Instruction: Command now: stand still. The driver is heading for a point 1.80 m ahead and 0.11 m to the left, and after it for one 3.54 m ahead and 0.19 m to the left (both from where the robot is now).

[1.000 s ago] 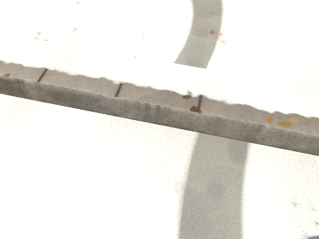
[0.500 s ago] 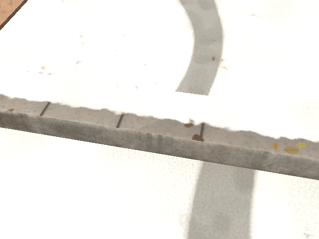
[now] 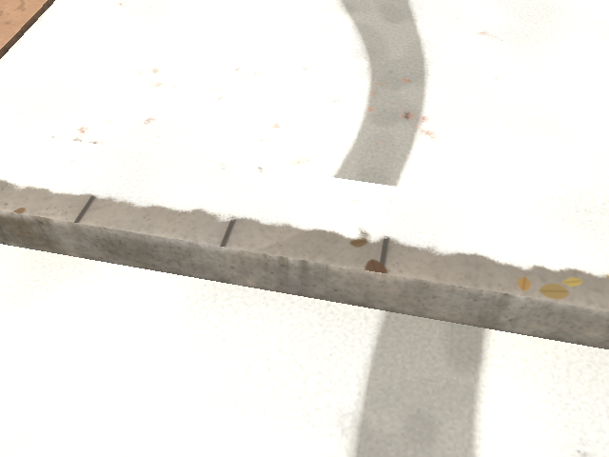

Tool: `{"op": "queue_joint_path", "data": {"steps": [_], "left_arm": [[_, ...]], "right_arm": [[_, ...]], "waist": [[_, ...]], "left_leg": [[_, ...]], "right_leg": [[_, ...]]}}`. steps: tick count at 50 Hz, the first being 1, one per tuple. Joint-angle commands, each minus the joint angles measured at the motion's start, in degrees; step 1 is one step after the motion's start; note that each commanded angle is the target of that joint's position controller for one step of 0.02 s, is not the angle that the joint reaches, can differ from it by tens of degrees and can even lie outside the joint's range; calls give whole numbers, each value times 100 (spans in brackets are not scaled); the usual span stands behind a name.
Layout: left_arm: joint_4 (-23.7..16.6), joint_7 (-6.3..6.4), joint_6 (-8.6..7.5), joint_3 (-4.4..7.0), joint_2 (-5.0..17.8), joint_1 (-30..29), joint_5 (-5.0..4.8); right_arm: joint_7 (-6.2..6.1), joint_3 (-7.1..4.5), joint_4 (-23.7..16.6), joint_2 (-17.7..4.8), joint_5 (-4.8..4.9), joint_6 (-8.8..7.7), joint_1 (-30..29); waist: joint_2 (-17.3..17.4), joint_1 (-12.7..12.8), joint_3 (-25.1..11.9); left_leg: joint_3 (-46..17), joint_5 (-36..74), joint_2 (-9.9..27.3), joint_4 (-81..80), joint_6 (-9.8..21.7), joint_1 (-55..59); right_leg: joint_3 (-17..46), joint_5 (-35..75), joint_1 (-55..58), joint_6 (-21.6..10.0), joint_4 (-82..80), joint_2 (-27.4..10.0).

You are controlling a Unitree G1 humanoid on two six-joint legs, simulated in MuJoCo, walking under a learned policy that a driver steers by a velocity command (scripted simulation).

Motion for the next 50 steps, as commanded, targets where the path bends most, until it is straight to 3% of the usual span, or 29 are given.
{"op": "queue_joint_path", "data": {"steps": [1,50], "left_arm": [[-13,10,-18,52,415,388,-1],[120,19,-39,16,191,707,-13]], "right_arm": [[-13,-41,5,-365,-1,-21,486],[-17,-35,-49,-130,-1,-108,981]], "waist": [[-23,5,343],[-1,13,398]], "left_leg": [[-607,650,642,-407,131,-459],[-635,971,656,-372,181,-486]], "right_leg": [[767,692,-23,-64,-368,-734],[721,800,-77,-13,-190,-735]]}}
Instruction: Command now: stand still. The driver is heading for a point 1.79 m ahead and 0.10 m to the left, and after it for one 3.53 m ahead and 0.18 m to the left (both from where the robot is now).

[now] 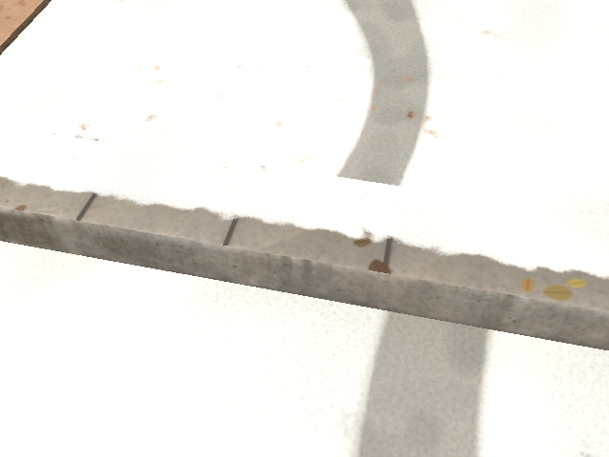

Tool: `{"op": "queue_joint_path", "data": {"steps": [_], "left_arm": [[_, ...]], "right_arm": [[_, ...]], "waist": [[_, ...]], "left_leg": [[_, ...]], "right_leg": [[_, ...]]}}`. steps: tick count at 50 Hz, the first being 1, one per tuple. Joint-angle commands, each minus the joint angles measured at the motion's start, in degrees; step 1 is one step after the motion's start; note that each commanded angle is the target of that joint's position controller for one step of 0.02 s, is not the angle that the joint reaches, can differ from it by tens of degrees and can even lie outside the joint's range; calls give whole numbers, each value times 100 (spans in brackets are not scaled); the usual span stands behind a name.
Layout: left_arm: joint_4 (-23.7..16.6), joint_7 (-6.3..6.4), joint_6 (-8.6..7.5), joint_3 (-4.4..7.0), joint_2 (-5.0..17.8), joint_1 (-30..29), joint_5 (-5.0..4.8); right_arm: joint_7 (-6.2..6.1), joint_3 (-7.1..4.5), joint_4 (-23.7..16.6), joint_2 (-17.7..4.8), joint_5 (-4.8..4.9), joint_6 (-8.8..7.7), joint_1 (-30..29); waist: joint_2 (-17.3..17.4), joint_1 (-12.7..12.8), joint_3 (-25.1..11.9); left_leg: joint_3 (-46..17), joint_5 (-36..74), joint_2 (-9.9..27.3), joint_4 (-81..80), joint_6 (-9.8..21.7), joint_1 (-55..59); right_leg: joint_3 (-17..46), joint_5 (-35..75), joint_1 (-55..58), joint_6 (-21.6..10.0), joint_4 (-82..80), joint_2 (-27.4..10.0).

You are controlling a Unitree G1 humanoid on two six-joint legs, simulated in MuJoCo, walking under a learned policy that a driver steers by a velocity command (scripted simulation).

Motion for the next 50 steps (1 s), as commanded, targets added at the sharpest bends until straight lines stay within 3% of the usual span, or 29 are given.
{"op": "queue_joint_path", "data": {"steps": [1,34,36,37,39,40,42,45,50], "left_arm": [[7,11,-10,43,348,491,-1],[53,18,8,36,293,535,-10],[47,12,20,36,281,501,9],[-10,1,28,61,324,426,27],[-232,-72,35,107,349,113,127],[-390,-119,17,105,304,-111,195],[-695,-202,-69,154,368,-532,207],[-897,-304,-235,246,448,-611,152],[-1260,-400,-258,340,485,-939,65]], "right_arm": [[-10,-43,23,-329,1,-11,611],[-6,-50,-41,-304,6,-50,704],[0,-70,-27,-339,-10,-41,790],[6,-139,-24,-496,-9,-16,866],[28,-285,5,-797,-1,47,1164],[46,-329,21,-843,-7,57,1293],[69,-360,61,-795,-94,-8,1485],[91,-383,-28,-831,-94,-171,1321],[109,-397,-140,-963,-86,-340,1110]], "waist": [[26,1,442],[32,-2,467],[72,-61,422],[226,-117,507],[696,-312,952],[764,-407,1273],[584,-471,1541],[235,-273,1236],[554,-138,986]], "left_leg": [[-628,1064,734,-420,98,-438],[-651,1403,740,-459,128,-367],[-707,303,657,-637,201,-336],[-865,-593,671,-750,318,-341],[-1737,-2566,1251,-1274,779,-301],[-2164,-2987,1653,-1529,1015,-353],[-2565,-2561,2057,-1765,1319,-166],[-2086,-1272,1908,-1656,1242,408],[-1176,19,1544,-1277,1010,-86]], "right_leg": [[645,904,2,-118,-298,-662],[582,899,9,-33,-213,-678],[486,221,-67,-53,-140,-535],[311,-361,-308,-86,155,-347],[-192,-1409,-1370,-126,1131,-3],[-326,-1494,-1850,-154,1563,-97],[-131,-1554,-2691,-196,2490,-421],[2,-1122,-3049,-173,2639,-589],[-293,-563,-1952,-194,1687,-378]]}}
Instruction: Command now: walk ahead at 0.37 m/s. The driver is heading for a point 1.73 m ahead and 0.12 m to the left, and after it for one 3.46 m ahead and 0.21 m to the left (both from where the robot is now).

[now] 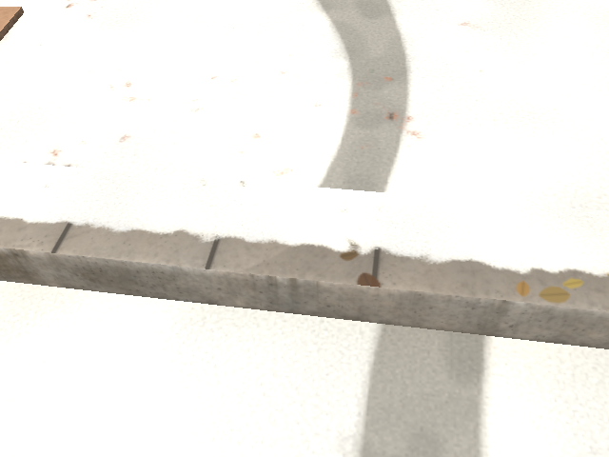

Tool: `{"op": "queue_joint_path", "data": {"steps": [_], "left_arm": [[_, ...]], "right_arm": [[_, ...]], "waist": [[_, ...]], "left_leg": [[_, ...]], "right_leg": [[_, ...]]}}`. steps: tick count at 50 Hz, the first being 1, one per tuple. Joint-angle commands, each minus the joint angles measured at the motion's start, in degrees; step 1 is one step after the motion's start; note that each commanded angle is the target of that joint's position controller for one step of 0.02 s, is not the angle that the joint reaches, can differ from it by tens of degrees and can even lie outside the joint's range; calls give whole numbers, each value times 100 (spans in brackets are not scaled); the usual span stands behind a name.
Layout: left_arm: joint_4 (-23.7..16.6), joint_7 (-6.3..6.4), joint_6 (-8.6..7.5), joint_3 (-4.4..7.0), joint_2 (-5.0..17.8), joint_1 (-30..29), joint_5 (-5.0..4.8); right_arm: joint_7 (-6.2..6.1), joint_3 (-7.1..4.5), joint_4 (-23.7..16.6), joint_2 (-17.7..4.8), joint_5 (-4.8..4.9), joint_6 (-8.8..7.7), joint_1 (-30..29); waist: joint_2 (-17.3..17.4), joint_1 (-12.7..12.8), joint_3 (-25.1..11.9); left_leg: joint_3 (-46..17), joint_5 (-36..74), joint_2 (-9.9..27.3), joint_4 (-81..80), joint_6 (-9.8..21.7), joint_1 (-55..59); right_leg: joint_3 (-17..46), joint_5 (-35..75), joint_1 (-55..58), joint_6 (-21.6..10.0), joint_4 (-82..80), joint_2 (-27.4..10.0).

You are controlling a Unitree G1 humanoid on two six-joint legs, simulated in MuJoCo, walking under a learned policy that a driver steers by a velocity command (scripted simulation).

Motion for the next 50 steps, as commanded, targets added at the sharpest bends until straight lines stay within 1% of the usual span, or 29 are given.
{"op": "queue_joint_path", "data": {"steps": [1,3,4,5,6,7,8,9,11,12,14,18,21,24,27,28,29,30,31,32,33,34,35,36,38,41,46,48,50], "left_arm": [[-466,-50,-84,77,196,-302,-55],[-171,-13,-130,180,279,637,-78],[100,43,-187,313,534,1470,-50],[202,121,-234,489,1197,2434,62],[331,109,-162,491,1337,2619,47],[164,112,-111,417,1137,1760,9],[-49,74,-133,343,882,1118,-26],[-125,49,-180,289,768,808,-35],[-72,78,-275,165,459,785,-52],[8,105,-317,136,422,981,-54],[115,133,-371,108,463,1268,-63],[163,133,-410,47,462,1656,-50],[180,141,-448,27,478,1795,-51],[244,181,-475,48,549,1929,-50],[274,215,-486,92,675,1785,-13],[273,229,-473,117,762,1700,11],[268,232,-437,142,827,1620,31],[244,225,-412,130,813,1576,-3],[92,177,-400,30,438,1801,-143],[90,119,-396,43,241,2293,-306],[-21,128,-363,127,610,1681,-163],[-179,104,-385,119,578,1088,-98],[-186,92,-388,106,450,924,-75],[-204,80,-329,117,392,863,30],[-139,42,-188,93,213,1062,119],[-273,-2,-96,103,252,680,128],[-731,-39,-60,82,338,-679,62],[-711,4,-39,26,178,-678,33],[-796,42,-56,24,200,-940,49]], "right_arm": [[17,-97,-209,-666,12,-132,-26],[62,-96,-261,-720,48,-165,-223],[103,-48,-258,-618,33,-196,-181],[156,52,-514,-279,118,-202,-253],[214,26,-669,-254,45,-210,-222],[251,-18,-788,-363,-21,-163,-549],[308,-16,-887,-370,-26,-179,-867],[326,-29,-902,-292,5,-191,-938],[342,-52,-845,-220,-55,-87,-744],[353,-72,-858,-236,-62,-34,-761],[375,-113,-993,-297,-45,46,-1139],[410,-121,-1389,-324,-34,78,-2334],[427,-73,-1649,-243,22,49,-3071],[415,-70,-1808,-291,51,19,-3464],[351,-138,-1795,-438,35,-47,-3228],[307,-188,-1679,-533,24,-76,-2823],[257,-258,-1429,-634,15,-127,-2069],[203,-343,-1136,-794,-60,-181,-1169],[148,-480,-1004,-1301,-218,-208,-302],[218,-585,-960,-1566,-110,-134,-249],[262,-524,-1102,-1393,13,-90,-1021],[278,-403,-1188,-979,66,-120,-1556],[282,-313,-1167,-695,46,-166,-1733],[247,-239,-1064,-485,55,-221,-1664],[198,-180,-916,-418,61,-293,-1439],[180,-191,-836,-688,87,-356,-1174],[189,-136,-787,-677,88,-328,-766],[163,-118,-695,-622,34,-299,-452],[137,-92,-631,-554,-15,-268,-209]], "waist": [[445,243,1026],[262,696,707],[-101,1018,247],[-1285,1371,-318],[-1700,1152,-437],[-970,678,119],[-452,524,457],[-275,330,545],[-404,90,476],[-439,73,470],[-470,68,560],[-475,275,752],[-574,404,797],[-640,473,824],[-672,263,613],[-713,82,351],[-659,-207,-53],[-541,-554,-542],[165,-680,-1290],[1312,-397,-1986],[375,-122,-1389],[24,-55,-616],[-224,121,-179],[-169,265,20],[-39,434,51],[33,490,154],[129,189,452],[370,150,294],[337,61,374]], "left_leg": [[-1009,616,1531,-560,960,-1039],[-582,1837,1257,444,763,-1689],[-217,2367,933,1638,604,-2029],[383,1255,261,3832,222,-3176],[-79,-1046,-221,5215,260,-4033],[-490,-564,311,5766,389,-4270],[-507,62,524,5633,421,-4207],[-503,413,673,5341,409,-3949],[-420,609,765,4951,287,-3497],[-334,707,732,4880,248,-3490],[-222,933,749,4659,177,-3853],[-26,1468,745,3743,26,-4509],[162,1849,572,2653,-14,-4201],[288,1928,429,1916,130,-3855],[354,1515,201,1570,424,-3277],[394,1279,37,1529,531,-2830],[466,1258,-160,1284,640,-2114],[319,1445,1,1044,765,-883],[-1322,901,1406,1049,1138,739],[-4124,685,2646,143,1921,1639],[-3703,60,2317,-104,1646,992],[-2908,158,2151,-295,1464,69],[-2364,679,1917,-516,1260,-604],[-1943,1188,1696,-605,1113,-1013],[-1422,1995,1488,-676,1016,-1310],[-975,2431,1361,-797,1031,-1286],[-606,2624,1161,-939,911,-945],[-425,2833,1146,-728,935,-812],[-591,3067,1367,-555,1058,-508]], "right_leg": [[-184,301,9,-64,-557,95],[-471,587,1613,-155,-1091,494],[-276,422,2680,-250,-1334,435],[2104,-1251,3689,-715,-2450,-1159],[4376,-1868,3692,-1106,-3531,-1994],[3985,-2437,2970,-1008,-3488,-1935],[3347,-1819,2304,-891,-3527,-1777],[2695,-985,1911,-772,-3610,-1513],[1768,210,1615,-610,-3650,-1111],[1540,702,1654,-629,-3641,-1049],[1226,1285,1837,-665,-3695,-973],[894,2114,2194,-765,-3758,-913],[582,2801,2273,-729,-3702,-804],[461,3253,2582,-711,-3629,-876],[321,4830,3051,-634,-2995,-992],[271,5655,3185,-576,-2427,-995],[197,6045,3218,-504,-1508,-903],[86,5378,2644,-416,-334,-712],[-146,3251,1145,-288,1547,-303],[90,-894,-390,-150,3602,795],[722,-443,-886,-280,3770,310],[696,53,-954,-287,3455,78],[674,310,-746,-289,3036,-130],[696,376,-514,-254,2720,-251],[598,400,-161,-152,2409,-260],[411,658,-486,-9,1963,-331],[154,1441,-1019,252,502,-349],[-66,1374,-748,240,382,-203],[-126,1202,-930,128,384,-164]]}}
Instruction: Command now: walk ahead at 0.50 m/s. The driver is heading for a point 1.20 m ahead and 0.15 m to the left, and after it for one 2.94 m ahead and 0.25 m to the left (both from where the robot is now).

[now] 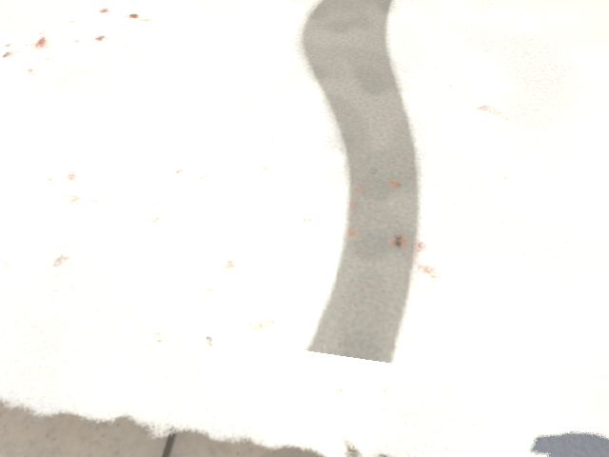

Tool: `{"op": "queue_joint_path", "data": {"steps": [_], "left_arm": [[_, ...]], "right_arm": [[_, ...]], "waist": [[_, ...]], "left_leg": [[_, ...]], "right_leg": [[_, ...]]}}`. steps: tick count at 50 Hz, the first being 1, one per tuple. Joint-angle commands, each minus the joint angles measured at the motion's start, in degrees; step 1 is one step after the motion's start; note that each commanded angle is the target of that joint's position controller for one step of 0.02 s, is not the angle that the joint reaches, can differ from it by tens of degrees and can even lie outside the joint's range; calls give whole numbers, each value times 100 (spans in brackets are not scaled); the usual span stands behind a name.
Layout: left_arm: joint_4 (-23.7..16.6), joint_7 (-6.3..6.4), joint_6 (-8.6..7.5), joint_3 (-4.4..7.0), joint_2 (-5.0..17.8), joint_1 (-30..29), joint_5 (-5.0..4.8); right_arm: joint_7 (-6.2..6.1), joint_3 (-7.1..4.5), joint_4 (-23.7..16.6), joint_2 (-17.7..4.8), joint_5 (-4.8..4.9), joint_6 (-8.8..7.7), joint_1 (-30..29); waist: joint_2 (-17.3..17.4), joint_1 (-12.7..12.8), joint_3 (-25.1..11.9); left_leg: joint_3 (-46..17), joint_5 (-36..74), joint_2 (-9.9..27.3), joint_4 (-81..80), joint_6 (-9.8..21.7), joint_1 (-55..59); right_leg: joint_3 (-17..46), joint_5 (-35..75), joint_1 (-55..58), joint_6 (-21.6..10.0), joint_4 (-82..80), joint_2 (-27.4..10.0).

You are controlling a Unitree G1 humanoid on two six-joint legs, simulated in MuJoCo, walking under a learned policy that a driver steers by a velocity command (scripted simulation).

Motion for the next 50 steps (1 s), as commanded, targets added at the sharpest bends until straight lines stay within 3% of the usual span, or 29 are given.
{"op": "queue_joint_path", "data": {"steps": [1,5,7,8,9,10,11,12,13,14,15,17,19,23,25,26,27,29,31,32,33,34,35,36,38,39,41,44,50], "left_arm": [[-354,66,-49,31,203,-274,29],[-582,126,-140,39,156,-530,-26],[-308,152,-212,70,193,486,-122],[31,179,-258,174,287,1540,-142],[422,188,-296,325,614,2528,-49],[677,215,-284,439,1082,2937,79],[590,134,-285,343,1191,2642,40],[572,87,-216,329,1092,2545,-6],[491,89,-176,257,740,1962,-20],[457,70,-180,140,314,1664,-21],[542,71,-196,58,194,1754,29],[878,95,-243,-33,154,2273,-46],[1026,11,-268,-98,145,2614,26],[1113,2,-336,-289,193,2759,-92],[1159,142,-294,-376,163,2997,-224],[1228,294,-238,-369,178,3085,-338],[1032,340,-249,-420,146,2948,-419],[807,381,-323,-153,1142,2950,-329],[644,287,-273,59,1354,2724,-227],[460,256,-325,94,1193,2717,-257],[76,-7,-371,95,602,2665,-256],[-61,-129,-415,199,575,2488,77],[-592,-98,-407,148,276,2000,98],[-955,33,-367,100,162,1333,57],[-1131,191,-177,-79,-283,1359,-69],[-1132,214,-81,-161,-411,1536,-72],[-1181,142,78,-174,-111,1558,-49],[-1319,52,52,-34,396,947,-7],[-1605,-117,25,-152,167,-627,-165]], "right_arm": [[-65,-90,-61,-659,-74,-10,599],[-171,-99,5,-708,-177,27,788],[-137,-94,-248,-752,-162,37,7],[-118,-154,-268,-920,4,41,-236],[-38,-165,-360,-939,169,3,-569],[-20,-114,-611,-557,207,-47,-1141],[-116,-19,-676,8,176,-60,-227],[-137,-72,-557,-39,331,-27,425],[-133,-106,-692,-254,241,80,20],[-93,-144,-852,-353,1,165,-573],[-38,-92,-1014,-186,-45,247,-953],[85,77,-1386,247,-73,368,-1437],[30,284,-1848,585,-14,442,-2035],[-120,591,-2953,517,27,459,-3363],[-28,663,-3230,256,32,475,-3589],[4,731,-3301,347,23,502,-3632],[0,698,-2999,319,36,539,-3169],[-79,595,-2727,15,204,586,-2180],[7,341,-2243,-478,108,530,-1007],[98,169,-2016,-863,-45,439,-375],[78,-59,-1695,-1447,-59,472,-245],[29,-162,-1641,-1392,96,524,-980],[44,-133,-1546,-1167,175,403,-1533],[39,-72,-1230,-737,79,276,-1427],[5,126,-636,166,-173,94,-1114],[51,124,-401,169,-158,19,-921],[89,62,-411,-130,-66,-107,-1100],[60,28,-472,-560,80,-260,-687],[-78,-80,-605,-931,93,-174,366]], "waist": [[702,20,268],[707,50,261],[556,701,-176],[680,1186,-508],[273,1663,-731],[-680,1645,-490],[-594,639,-562],[-635,490,-1277],[-641,327,-663],[-97,293,-156],[-17,290,4],[94,167,310],[-251,281,324],[-107,130,644],[56,229,598],[101,203,330],[366,85,-410],[-685,-464,-1378],[-1220,-906,-1951],[-701,-1109,-2397],[1091,-783,-2295],[997,-439,-1709],[394,94,-781],[-293,153,30],[-559,659,328],[-310,798,326],[62,986,370],[475,710,105],[784,-99,-145]], "left_leg": [[-1044,2485,1867,-99,906,256],[-1072,4436,2109,623,922,1523],[-523,6162,1689,1655,601,558],[-498,6158,1473,2632,499,-116],[-275,4742,928,4155,246,-1053],[-220,-447,136,6506,-26,-2807],[-1298,-1141,49,7618,77,-3837],[-1399,-683,34,7918,4,-3718],[-832,-700,219,8570,-75,-4369],[-702,-748,390,9004,-41,-4889],[-626,-828,368,9642,58,-5341],[-623,-807,476,10056,222,-6146],[-276,-1141,304,11068,351,-6913],[35,-1497,579,10373,335,-7871],[764,-1251,598,8708,212,-6722],[682,-1022,688,7629,235,-5540],[999,-715,327,7179,268,-4106],[828,-1059,-54,6160,415,-2921],[208,-1894,-172,5007,687,-2518],[-1251,-2516,484,4142,1003,-1468],[-4975,-3328,1850,1571,1817,-664],[-6778,-2777,2147,227,1898,-1012],[-5887,-2528,2296,345,1688,-1734],[-4786,-1906,2177,668,1421,-2198],[-2865,-129,1655,1044,793,-2749],[-2114,217,1356,1030,480,-2585],[-1286,225,1059,498,401,-2986],[-711,2534,932,-53,356,-2256],[-817,3556,1170,-364,211,157]], "right_leg": [[-233,-383,-432,-125,249,119],[-247,-1527,-1350,-372,819,202],[-299,-1129,689,-571,-376,526],[-348,19,2207,-554,-1264,684],[-396,1148,3684,-494,-2226,645],[1196,2693,4604,-687,-2837,-606],[2073,6917,5021,-632,-1943,-1335],[2306,6100,4906,-1286,-2207,-1766],[2637,3316,4344,-1750,-2769,-1715],[2361,1476,3820,-1579,-3084,-1381],[2076,1028,3581,-1323,-3131,-1147],[1399,914,3082,-859,-3095,-833],[1203,924,2701,-723,-3287,-737],[812,-105,2201,-521,-3884,-488],[638,1593,1779,-672,-4567,-253],[471,2399,1756,-663,-4904,-368],[-39,5078,1874,-562,-4574,-129],[-3,9189,3166,-627,-3240,-663],[110,9419,4434,-744,-1144,-900],[77,8080,3795,-808,563,-679],[229,2006,1480,-483,3227,907],[1092,-2,187,-368,5721,1201],[1202,-84,-574,-420,6455,964],[1020,-336,-1176,-559,6562,766],[1224,-476,-1378,-740,6401,652],[1294,-532,-1551,-803,6084,624],[1134,-543,-1094,-660,4395,553],[311,474,-723,-423,2584,358],[-327,610,-496,-149,-370,429]]}}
